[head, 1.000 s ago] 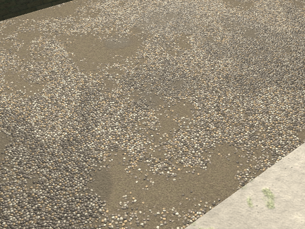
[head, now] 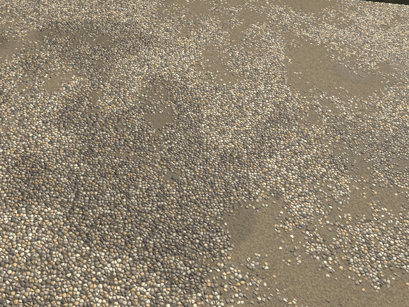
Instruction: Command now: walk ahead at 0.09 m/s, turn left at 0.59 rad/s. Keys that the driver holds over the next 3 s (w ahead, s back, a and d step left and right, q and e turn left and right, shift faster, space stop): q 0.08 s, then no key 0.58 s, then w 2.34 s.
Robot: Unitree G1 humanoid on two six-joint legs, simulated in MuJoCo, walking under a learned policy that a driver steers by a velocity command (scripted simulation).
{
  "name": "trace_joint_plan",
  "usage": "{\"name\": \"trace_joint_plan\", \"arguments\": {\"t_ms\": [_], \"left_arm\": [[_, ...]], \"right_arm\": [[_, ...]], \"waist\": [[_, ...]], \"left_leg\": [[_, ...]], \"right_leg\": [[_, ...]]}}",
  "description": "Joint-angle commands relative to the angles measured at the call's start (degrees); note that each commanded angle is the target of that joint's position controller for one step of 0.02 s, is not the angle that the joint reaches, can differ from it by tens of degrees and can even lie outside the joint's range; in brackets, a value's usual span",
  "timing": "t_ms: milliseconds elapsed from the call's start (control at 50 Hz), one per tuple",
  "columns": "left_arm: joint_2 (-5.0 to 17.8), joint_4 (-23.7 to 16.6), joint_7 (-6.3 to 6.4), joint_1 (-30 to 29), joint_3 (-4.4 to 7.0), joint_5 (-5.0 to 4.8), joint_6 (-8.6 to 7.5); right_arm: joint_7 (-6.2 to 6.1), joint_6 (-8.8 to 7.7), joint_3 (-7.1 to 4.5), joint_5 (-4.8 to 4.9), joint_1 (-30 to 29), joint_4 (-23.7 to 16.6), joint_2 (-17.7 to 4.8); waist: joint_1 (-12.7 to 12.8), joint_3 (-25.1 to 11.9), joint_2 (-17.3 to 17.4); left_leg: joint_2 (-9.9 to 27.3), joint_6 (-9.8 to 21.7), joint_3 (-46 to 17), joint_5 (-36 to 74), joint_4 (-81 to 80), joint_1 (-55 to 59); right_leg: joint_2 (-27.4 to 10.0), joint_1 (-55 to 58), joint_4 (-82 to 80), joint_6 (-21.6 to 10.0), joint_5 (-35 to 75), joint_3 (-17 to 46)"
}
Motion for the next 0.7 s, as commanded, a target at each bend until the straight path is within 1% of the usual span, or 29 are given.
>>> {"name": "trace_joint_plan", "arguments": {"t_ms": [20,80,100,140,180,200,220,240,260,280,300,320,340,360,380,400,420,440,460,500,540,560,640,660,680,700], "left_arm": [[1.2,-4.5,-0.44,-3.1,-0.24,0.67,-1.05],[1.0,-5.1,-0.94,-5.3,-0.74,0.34,-1.69],[1.1,-4.9,-1.17,-4.9,-0.84,0.15,-1.91],[1.0,-4.5,-1.69,-4.3,-1.08,-0.06,-2.36],[0.8,-4.5,-2.29,-3.5,-1.37,-0.04,-2.96],[0.6,-4.5,-2.59,-2.6,-1.55,0.15,-3.32],[-0.3,-4.1,-2.86,-0.8,-1.87,0.74,-3.73],[-0.4,-4.0,-2.99,0.3,-2.2,2.0,-3.95],[1.8,-4.2,-3.13,2.0,-2.18,2.91,-3.96],[4.5,-3.7,-3.39,-0.9,-1.88,3.21,-3.84],[1.1,-4.5,-3.7,-3.9,-2.84,2.45,-3.74],[-0.1,-4.6,-3.65,-5.2,-3.22,1.63,-3.63],[0.6,-4.2,-3.51,-4.2,-3.05,1.04,-3.5],[1.6,-3.8,-3.26,-3.0,-2.79,0.46,-3.51],[1.9,-3.3,-3.0,-2.4,-2.88,0.27,-3.37],[1.4,-3.1,-2.83,-1.9,-3.0,0.29,-3.24],[0.7,-3.2,-2.74,-1.6,-3.17,0.35,-3.15],[0.3,-3.3,-2.67,-1.4,-3.28,0.31,-3.08],[0.0,-3.3,-2.63,-0.7,-3.48,0.19,-3.09],[0.0,-2.9,-2.55,0.6,-3.45,-0.14,-3.03],[0.1,-2.5,-2.44,1.8,-3.41,-0.29,-2.86],[-0.1,-2.6,-2.24,1.8,-3.65,-0.41,-2.67],[0.1,-2.0,-1.7,3.3,-3.74,-0.43,-2.06],[0.4,-1.9,-1.46,3.4,-3.74,-0.22,-1.83],[0.0,-1.6,-1.2,4.2,-3.96,-0.01,-1.55],[-0.4,-1.3,-0.95,4.4,-4.19,0.06,-1.24]], "right_arm": [[-1.01,-0.73,-2.53,0.21,0.4,-3.0,-9.2],[-1.07,-0.52,-3.37,0.35,1.3,-3.0,-11.2],[-0.97,-0.49,-3.41,0.27,0.7,-3.1,-11.3],[-0.68,-0.49,-3.32,0.36,-0.3,-3.2,-10.7],[-0.4,-0.49,-3.06,0.65,-1.3,-3.1,-9.8],[-0.3,-0.54,-2.84,0.89,-2.3,-3.1,-9.1],[-0.25,-0.62,-2.48,1.29,-3.5,-3.0,-8.2],[-0.13,-0.85,-2.13,1.3,-1.9,-1.9,-7.0],[-0.1,-1.12,-1.69,0.45,0.7,-1.0,-5.2],[-0.2,-1.06,-1.62,1.09,4.5,-0.9,-4.0],[-0.46,-1.27,-2.0,0.65,4.6,0.2,-6.1],[-0.45,-1.48,-2.27,0.7,3.0,0.8,-6.8],[-0.56,-1.38,-2.02,0.39,2.4,1.9,-6.0],[-0.47,-1.25,-1.93,-0.05,1.5,1.8,-6.0],[-0.16,-1.18,-1.41,-0.12,0.3,1.3,-4.6],[0.0,-1.2,-1.08,0.01,0.7,1.7,-4.0],[0.03,-1.3,-1.03,0.16,1.5,2.4,-4.1],[0.02,-1.47,-1.06,0.17,1.9,3.0,-4.4],[0.13,-1.53,-0.81,0.0,1.7,3.2,-4.1],[0.11,-1.79,-0.8,-0.18,1.8,3.9,-4.4],[0.03,-2.03,-0.7,-0.03,2.1,4.6,-4.4],[-0.1,-2.36,-0.5,-0.26,1.7,4.6,-4.3],[-0.19,-2.93,-0.38,0.17,2.6,6.0,-4.6],[-0.04,-3.19,-0.48,0.42,2.5,6.3,-5.2],[0.01,-3.27,-0.24,0.43,3.2,6.8,-4.7],[0.0,-3.26,-0.03,0.44,3.2,7.2,-4.3]], "waist": [[-0.6,-4.7,10.9],[-1.7,-3.9,11.3],[-1.5,-4.1,11.6],[-1.6,-4.6,12.2],[-1.3,-5.4,13.0],[-0.6,-5.8,13.1],[1.0,-6.2,12.5],[1.6,-6.8,10.7],[0.8,-9.1,5.7],[-4.1,-7.1,-9.0],[-3.4,-5.2,-10.9],[-2.9,-3.0,-8.9],[-2.3,-3.0,-6.4],[-1.3,-2.4,-5.1],[-1.7,-2.0,-5.4],[-1.5,-1.7,-4.7],[-1.2,-1.4,-3.5],[-1.0,-1.1,-2.1],[-0.6,-1.4,-1.3],[-0.2,-2.4,1.1],[0.3,-3.2,2.5],[0.3,-3.3,2.5],[0.7,-4.2,3.0],[0.7,-4.0,3.6],[0.7,-5.3,3.4],[0.8,-5.0,3.2]], "left_leg": [[10.5,9.4,-15.0,9.9,-7.2,9.4],[10.6,10.1,-18.6,8.1,-5.7,7.0],[10.7,10.3,-19.3,6.9,-5.4,5.9],[10.2,10.0,-20.6,5.4,-4.9,3.1],[9.8,9.3,-22.1,4.9,-4.8,1.2],[9.3,8.4,-22.6,3.5,-4.7,0.6],[8.2,6.7,-22.1,0.8,-4.4,-0.8],[6.4,4.0,-20.7,-3.8,-4.2,-2.3],[2.1,0.9,-16.8,-12.6,0.8,-4.0],[-1.8,-1.8,-9.4,-16.1,3.3,-2.9],[0.0,-3.6,-7.3,-13.2,3.1,-0.4],[0.9,-4.1,-6.8,-8.2,0.7,0.2],[1.0,-4.2,-6.4,-5.7,-0.7,1.5],[1.2,-4.2,-6.4,-3.8,-1.8,1.9],[2.0,-3.7,-6.4,-2.6,-3.1,2.7],[2.2,-3.3,-6.5,-2.3,-3.8,2.9],[2.4,-3.1,-6.6,-2.5,-4.3,2.2],[2.6,-3.0,-6.8,-2.3,-4.9,1.4],[2.8,-3.0,-7.2,-1.7,-5.5,1.1],[3.1,-3.3,-7.6,0.1,-6.5,1.0],[3.2,-3.5,-7.8,1.6,-7.0,1.1],[3.4,-3.6,-7.7,2.4,-7.3,0.9],[3.4,-3.6,-7.6,5.1,-7.6,1.4],[3.2,-4.0,-7.5,5.5,-7.7,1.3],[3.0,-4.0,-7.3,3.3,-8.2,2.1],[2.7,-3.8,-6.9,0.7,-8.5,2.1]], "right_leg": [[-0.4,-4.6,-7.2,0.0,4.3,1.9],[0.3,-1.7,-14.6,-0.4,0.9,2.0],[0.2,-0.1,-16.3,-0.5,-0.4,2.1],[0.1,4.4,-19.4,-0.8,-1.7,1.5],[-0.2,9.3,-23.2,-1.4,-0.6,1.3],[-0.6,12.4,-26.9,-2.0,1.3,1.2],[-1.2,17.2,-33.5,-2.9,7.0,0.9],[-3.3,22.4,-38.4,-3.7,15.0,1.7],[-9.5,27.7,-38.5,-5.8,24.9,6.8],[-14.1,22.4,-42.1,-10.3,20.9,14.1],[-13.7,18.6,-45.9,-11.7,11.9,15.6],[-11.2,18.2,-46.0,-9.9,5.4,13.7],[-9.2,18.4,-45.9,-8.2,0.9,11.9],[-8.7,18.5,-46.6,-7.6,-2.5,11.5],[-8.1,18.3,-46.8,-6.6,-2.9,10.6],[-7.4,18.4,-46.9,-6.2,-3.5,9.7],[-6.9,19.1,-46.7,-5.9,-3.2,8.9],[-6.6,20.3,-46.1,-5.8,-1.7,8.3],[-6.6,21.3,-45.6,-6.2,1.2,8.0],[-6.2,23.8,-43.7,-6.5,7.0,7.0],[-5.8,25.7,-42.3,-6.5,11.4,6.1],[-5.8,26.0,-42.2,-6.6,13.7,6.2],[-5.1,28.2,-41.0,-6.3,18.3,5.3],[-4.8,28.6,-40.7,-6.3,19.8,5.0],[-4.5,29.3,-41.1,-6.2,17.0,4.7],[-4.2,29.1,-41.7,-6.1,12.7,4.5]]}}
Next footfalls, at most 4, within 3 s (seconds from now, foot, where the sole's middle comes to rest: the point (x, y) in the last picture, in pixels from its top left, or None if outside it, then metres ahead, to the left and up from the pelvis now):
0.24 right None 0.10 -0.16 -0.78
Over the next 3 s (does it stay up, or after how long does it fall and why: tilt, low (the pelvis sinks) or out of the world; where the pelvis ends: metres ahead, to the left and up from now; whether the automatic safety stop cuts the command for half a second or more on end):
stays up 0.10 -0.02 0.00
